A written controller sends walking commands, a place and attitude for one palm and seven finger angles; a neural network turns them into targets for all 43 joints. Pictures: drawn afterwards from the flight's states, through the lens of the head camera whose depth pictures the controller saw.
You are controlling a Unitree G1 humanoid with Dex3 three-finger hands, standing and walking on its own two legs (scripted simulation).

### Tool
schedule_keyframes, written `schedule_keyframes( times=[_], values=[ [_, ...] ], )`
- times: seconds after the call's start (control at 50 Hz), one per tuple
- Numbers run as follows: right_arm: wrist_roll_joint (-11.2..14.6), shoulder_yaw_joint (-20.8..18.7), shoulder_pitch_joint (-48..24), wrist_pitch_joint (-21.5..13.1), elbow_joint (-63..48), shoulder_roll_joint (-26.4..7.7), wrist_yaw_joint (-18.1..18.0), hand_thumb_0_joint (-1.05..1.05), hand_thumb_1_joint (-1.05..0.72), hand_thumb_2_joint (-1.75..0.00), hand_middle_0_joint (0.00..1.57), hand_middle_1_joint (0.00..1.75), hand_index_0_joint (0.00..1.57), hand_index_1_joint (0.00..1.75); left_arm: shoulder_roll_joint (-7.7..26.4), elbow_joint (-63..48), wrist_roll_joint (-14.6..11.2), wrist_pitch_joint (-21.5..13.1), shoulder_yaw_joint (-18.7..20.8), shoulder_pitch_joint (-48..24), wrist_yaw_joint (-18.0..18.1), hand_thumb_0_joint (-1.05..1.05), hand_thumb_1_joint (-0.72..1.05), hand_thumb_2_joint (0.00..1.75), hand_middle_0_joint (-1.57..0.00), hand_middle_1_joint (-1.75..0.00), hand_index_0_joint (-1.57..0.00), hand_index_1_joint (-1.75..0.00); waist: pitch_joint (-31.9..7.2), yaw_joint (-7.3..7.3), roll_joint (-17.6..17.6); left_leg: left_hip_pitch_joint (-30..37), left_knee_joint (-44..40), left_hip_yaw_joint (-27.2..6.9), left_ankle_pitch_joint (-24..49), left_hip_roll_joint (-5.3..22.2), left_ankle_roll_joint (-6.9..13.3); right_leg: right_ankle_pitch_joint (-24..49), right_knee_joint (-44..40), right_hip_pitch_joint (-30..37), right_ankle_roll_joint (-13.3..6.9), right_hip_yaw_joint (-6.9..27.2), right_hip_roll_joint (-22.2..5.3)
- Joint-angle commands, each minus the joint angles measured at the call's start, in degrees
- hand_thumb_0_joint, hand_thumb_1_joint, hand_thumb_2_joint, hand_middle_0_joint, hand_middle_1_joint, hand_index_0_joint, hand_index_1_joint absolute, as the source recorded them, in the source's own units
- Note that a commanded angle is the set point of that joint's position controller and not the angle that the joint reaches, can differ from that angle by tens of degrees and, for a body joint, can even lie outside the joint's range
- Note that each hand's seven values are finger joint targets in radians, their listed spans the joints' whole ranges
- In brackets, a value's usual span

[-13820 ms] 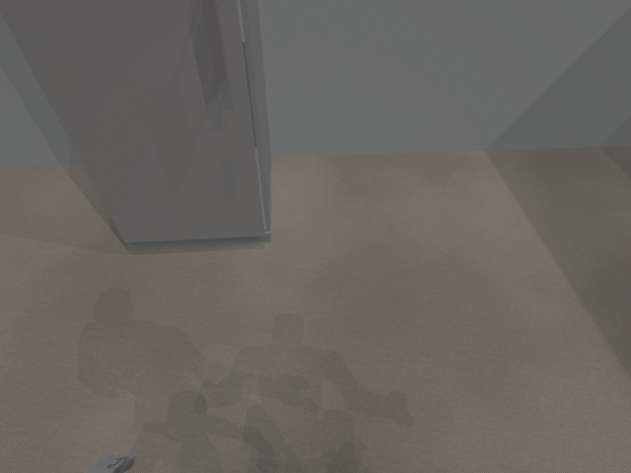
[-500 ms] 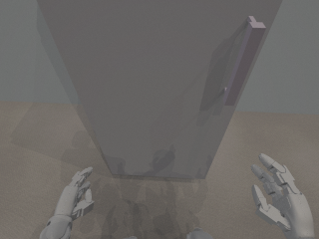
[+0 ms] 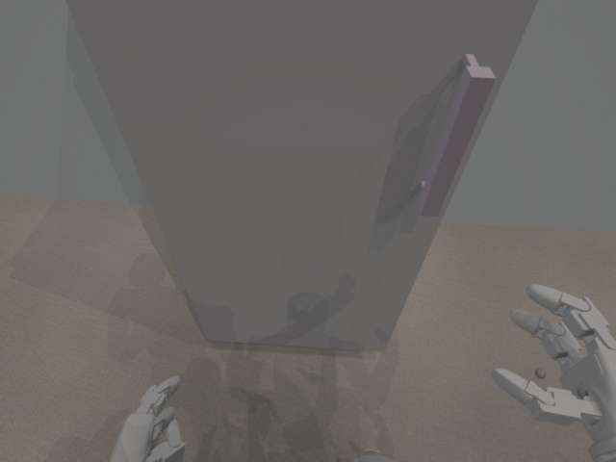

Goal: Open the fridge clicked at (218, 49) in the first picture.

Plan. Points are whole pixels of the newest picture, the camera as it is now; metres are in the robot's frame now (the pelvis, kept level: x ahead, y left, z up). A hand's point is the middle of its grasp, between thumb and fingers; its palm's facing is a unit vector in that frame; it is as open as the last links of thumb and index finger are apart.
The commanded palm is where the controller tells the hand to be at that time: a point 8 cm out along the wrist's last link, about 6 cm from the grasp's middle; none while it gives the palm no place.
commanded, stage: raise the hand to about handle height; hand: right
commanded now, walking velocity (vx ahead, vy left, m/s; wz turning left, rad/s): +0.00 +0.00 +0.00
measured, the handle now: (446, 142) +0.52 -0.16 +0.16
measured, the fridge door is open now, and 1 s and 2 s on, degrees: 0 0 0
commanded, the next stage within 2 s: move the hooked fingers beside the handle in 1.26 s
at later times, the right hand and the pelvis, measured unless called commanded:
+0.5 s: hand (611, 323) +0.25 -0.28 +0.15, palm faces +0.06 +1.00 -0.06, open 13.7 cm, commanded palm +0.22 -0.32 +0.16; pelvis +0.00 -0.01 +0.03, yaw -1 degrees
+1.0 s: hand out of the picture +0.27 -0.28 +0.18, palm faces +0.05 +1.00 -0.06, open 14.0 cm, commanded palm +0.24 -0.32 +0.19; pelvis +0.00 +0.00 +0.04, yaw -1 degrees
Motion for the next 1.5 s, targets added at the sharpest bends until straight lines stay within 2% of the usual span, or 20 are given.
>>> schedule_keyframes(
  times=[0.0, 0.06, 0.12, 0.2, 0.24, 0.34, 0.6, 0.68, 0.72, 0.82, 1.0, 1.04, 1.08, 1.14, 1.16, 1.24, 1.26, 1.34, 1.46, 1.48],
  values=[
    [1.09, -5.29, -6.58, -3.81, -11.61, -9.75, -0.35, 0.0, 0.1, -0.47, 0.27, 0.94, 0.27, 0.94, 9.07, -9.81, -0.64, -4.39, 3.39, -6.48, 1.1, 0.0, 0.9, 0.9, -0.2, -0.3, -0.2, -0.3, -7.17, -1.42, -0.46, -1.6, -11.54, -3.13, 4.88, -1.06, -0.08, 1.96, -9.3, 13.58, -1.08, 3.03, 2.41],
    [0.83, -6.51, -9.32, -3.25, -12.2, -11.94, -0.54, 0.0, 0.17, -0.44, 0.28, 0.99, 0.28, 0.99, 9.62, -9.42, -0.67, -4.83, 3.27, -6.07, 1.46, 0.0, 0.9, 0.9, -0.2, -0.3, -0.2, -0.3, -7.53, -1.33, 0.05, -0.1, -12.55, -2.77, 5.46, -1.21, 0.0, 1.77, -10.91, 15.57, -1.23, 3.37, 2.28],
    [0.65, -6.14, -11.91, -2.33, -13.07, -11.96, -0.55, 0.0, 0.24, -0.41, 0.28, 1.03, 0.28, 1.03, 9.54, -9.34, -0.93, -4.97, 2.93, -6.37, 1.75, 0.0, 0.9, 0.9, -0.2, -0.3, -0.2, -0.3, -6.87, -1.51, -2.88, 0.93, -13.17, -1.87, 6.71, -1.31, 0.26, 1.98, -13.19, 18.31, -0.97, 3.71, 2.14],
    [0.81, -7.26, -14.95, 0.16, -11.19, -13.22, -0.25, 0.0, 0.34, -0.37, 0.29, 1.1, 0.29, 1.1, 9.68, -9.04, -1.04, -4.64, 2.59, -6.49, 2.06, 0.0, 0.9, 0.9, -0.2, -0.3, -0.2, -0.3, -5.78, -1.61, -1.67, 3.03, -15.06, -1.6, 8.78, -1.5, 0.25, 3.14, -15.2, 20.35, -0.92, 3.85, 2.13],
    [0.74, -7.34, -17.03, 1.51, -10.86, -13.61, 0.27, 0.0, 0.38, -0.35, 0.29, 1.12, 0.29, 1.12, 9.64, -9.24, -1.18, -4.43, 2.37, -7.02, 2.17, 0.0, 0.9, 0.9, -0.2, -0.3, -0.2, -0.3, -5.47, -1.84, -3.77, 3.84, -15.75, -1.44, 8.85, -1.55, 0.38, 2.85, -16.46, 21.54, -0.75, 3.97, 2.21],
    [0.96, -8.2, -21.57, 5.19, -8.58, -14.8, 1.69, 0.0, 0.5, -0.3, 0.3, 1.2, 0.3, 1.2, 9.54, -9.37, -1.33, -3.82, 1.77, -7.63, 2.51, 0.0, 0.9, 0.9, -0.2, -0.3, -0.2, -0.3, -4.63, -2.03, -2.56, 6.1, -18.17, -1.25, 10.15, -1.74, 0.36, 3.63, -18.7, 23.9, -0.67, 4.06, 2.22],
    [0.6, -11.19, -34.59, 10.4, -5.75, -20.54, 3.97, 0.0, 0.5, -0.3, 0.3, 1.2, 0.3, 1.2, 9.12, -9.17, -1.76, -2.76, 0.33, -9.43, 3.46, 0.0, 0.9, 0.9, -0.2, -0.3, -0.2, -0.3, -4.87, -2.36, -4.04, 10.77, -23.6, -1.86, 11.08, -1.59, 0.67, 4.36, -23.1, 29.62, -0.76, 4.28, 2.49],
    [0.59, -11.62, -37.52, 11.55, -3.11, -21.92, 4.63, 0.0, 0.5, -0.3, 0.3, 1.2, 0.3, 1.2, 9.16, -8.91, -2.06, -2.56, 0.09, -9.66, 3.67, 0.0, 0.9, 0.9, -0.2, -0.3, -0.2, -0.3, -3.65, -2.21, -2.22, 11.43, -25.42, -2.2, 9.88, -1.51, 0.5, 3.06, -24.38, 29.77, -0.91, 4.2, 2.58],
    [0.53, -12.4, -39.27, 12.15, -2.21, -23.2, 4.98, 0.0, 0.5, -0.3, 0.3, 1.2, 0.3, 1.2, 9.17, -8.89, -2.12, -2.65, 0.0, -9.85, 3.73, 0.0, 0.9, 0.9, -0.2, -0.3, -0.2, -0.3, -3.86, -2.42, -3.91, 11.66, -25.95, -2.43, 9.44, -1.4, 0.6, 2.36, -25.0, 30.43, -0.87, 4.37, 2.76],
    [0.47, -10.66, -36.12, 13.88, 1.9, -20.87, 6.18, 0.0, 0.5, -0.3, 0.3, 1.2, 0.3, 1.2, 9.49, -9.06, -2.43, -2.5, 0.27, -9.3, 3.12, 0.0, 0.9, 0.9, -0.2, -0.3, -0.2, -0.3, -2.39, -2.64, -1.48, 11.87, -26.33, -2.33, 10.98, -1.32, 0.44, 3.92, -25.16, 29.82, -0.94, 3.87, 2.84],
    [0.51, -13.92, -37.83, 11.69, -2.44, -23.35, 4.28, 0.0, 0.5, -0.3, 0.3, 1.2, 0.3, 1.2, 9.3, -9.39, -2.08, -2.71, 0.89, -9.15, 2.96, 0.0, 0.9, 0.9, -0.2, -0.3, -0.2, -0.3, -5.03, -2.83, -1.56, 13.08, -26.58, -3.49, 13.09, -0.98, 0.1, 6.77, -24.1, 31.38, -1.29, 2.41, 3.01],
    [0.29, -13.47, -38.49, 11.23, -3.3, -22.92, 4.11, 0.0, 0.5, -0.3, 0.3, 1.2, 0.3, 1.2, 9.19, -9.2, -2.12, -2.84, 0.89, -9.15, 3.05, 0.0, 0.9, 0.9, -0.2, -0.3, -0.2, -0.3, -5.27, -2.77, -3.95, 13.3, -26.33, -3.36, 14.16, -0.99, 0.19, 7.57, -24.15, 32.23, -1.22, 2.17, 3.05],
    [0.38, -13.51, -37.25, 11.53, -1.3, -22.74, 4.15, 0.0, 0.5, -0.3, 0.3, 1.2, 0.3, 1.2, 9.3, -8.81, -2.03, -2.7, 0.94, -9.04, 3.16, 0.0, 0.9, 0.9, -0.2, -0.3, -0.2, -0.3, -3.82, -2.62, -0.84, 13.19, -26.66, -4.07, 15.58, -0.73, -0.26, 8.08, -23.54, 30.86, -1.44, 1.72, 2.95],
    [0.24, -12.52, -38.19, 11.97, -1.19, -22.06, 4.58, 0.0, 0.5, -0.3, 0.3, 1.2, 0.3, 1.2, 9.16, -8.98, -2.21, -2.55, 0.93, -9.2, 3.32, 0.0, 0.9, 0.9, -0.2, -0.3, -0.2, -0.3, -3.52, -2.51, -3.28, 12.55, -26.66, -4.07, 14.76, -0.76, -0.22, 7.29, -23.86, 31.2, -1.3, 1.77, 3.1],
    [0.31, -12.32, -37.76, 12.04, -1.29, -21.99, 4.58, 0.0, 0.5, -0.3, 0.3, 1.2, 0.3, 1.2, 9.36, -8.96, -2.14, -2.48, 0.98, -9.11, 3.32, 0.0, 0.9, 0.9, -0.2, -0.3, -0.2, -0.3, -4.2, -2.54, -0.6, 13.49, -26.58, -4.21, 15.37, -0.76, -0.37, 8.07, -23.43, 31.05, -1.35, 1.69, 2.86],
    [0.52, -12.29, -38.14, 12.25, -1.49, -21.8, 4.89, 0.0, 0.5, -0.3, 0.3, 1.2, 0.3, 1.2, 9.25, -9.14, -2.24, -2.32, 1.0, -9.24, 3.38, 0.0, 0.9, 0.9, -0.2, -0.3, -0.2, -0.3, -4.64, -2.51, -1.73, 13.04, -26.28, -4.14, 16.47, -0.73, -0.46, 8.59, -23.42, 31.68, -1.39, 1.67, 3.08],
    [0.69, -12.94, -36.86, 12.4, -0.45, -22.37, 4.88, 0.0, 0.5, -0.3, 0.3, 1.2, 0.3, 1.2, 9.35, -9.14, -2.08, -2.15, 1.06, -9.04, 3.34, 0.0, 0.9, 0.9, -0.2, -0.3, -0.2, -0.3, -4.42, -2.67, 1.17, 13.56, -26.35, -4.59, 17.21, -0.69, -0.65, 9.22, -22.86, 30.82, -1.47, 1.53, 2.87],
    [0.55, -12.55, -38.0, 12.3, -2.0, -21.85, 4.78, 0.0, 0.5, -0.3, 0.3, 1.2, 0.3, 1.2, 9.18, -9.47, -2.26, -2.04, 1.03, -9.45, 3.23, 0.0, 0.9, 0.9, -0.2, -0.3, -0.2, -0.3, -4.85, -2.73, -2.2, 13.23, -25.7, -3.69, 17.73, -0.97, -0.32, 9.58, -23.45, 31.83, -1.31, 1.63, 3.12],
    [0.11, -10.06, -42.73, 12.54, 1.05, -20.52, 4.37, 0.0, 0.5, -0.3, 0.3, 1.2, 0.3, 1.2, 9.24, -8.77, -2.4, -1.38, 1.02, -9.08, 3.67, 0.0, 0.9, 0.9, -0.2, -0.3, -0.2, -0.3, -3.34, -1.45, 0.21, 11.41, -26.43, -4.12, 15.21, -0.97, -0.5, 7.5, -23.31, 31.15, -1.35, 1.72, 2.78],
    [-0.22, -10.2, -43.8, 12.72, 2.11, -21.12, 4.1, 0.0, 0.5, -0.3, 0.3, 1.2, 0.3, 1.2, 9.48, -8.57, -2.4, -1.25, 1.08, -8.97, 3.82, 0.0, 0.9, 0.9, -0.2, -0.3, -0.2, -0.3, -3.21, -1.4, -1.05, 11.06, -26.48, -4.28, 14.08, -0.9, -0.44, 6.49, -23.56, 30.59, -1.3, 1.82, 2.98]
  ],
)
